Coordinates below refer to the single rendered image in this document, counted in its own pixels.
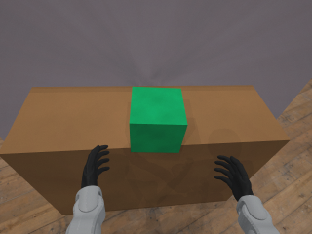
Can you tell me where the robot right forearm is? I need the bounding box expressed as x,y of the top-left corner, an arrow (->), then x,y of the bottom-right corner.
236,195 -> 280,234

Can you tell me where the carton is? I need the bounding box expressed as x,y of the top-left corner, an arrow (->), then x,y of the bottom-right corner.
129,87 -> 188,153

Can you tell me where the robot left forearm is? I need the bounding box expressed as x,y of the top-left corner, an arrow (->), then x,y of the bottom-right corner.
65,185 -> 106,234

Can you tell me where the right robot hand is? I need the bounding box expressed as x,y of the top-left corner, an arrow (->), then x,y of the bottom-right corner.
214,155 -> 254,201

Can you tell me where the pedestal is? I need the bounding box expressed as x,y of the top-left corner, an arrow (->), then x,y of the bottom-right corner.
0,85 -> 290,215

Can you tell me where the left robot hand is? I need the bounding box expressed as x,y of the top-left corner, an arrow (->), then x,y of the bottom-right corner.
81,145 -> 110,189

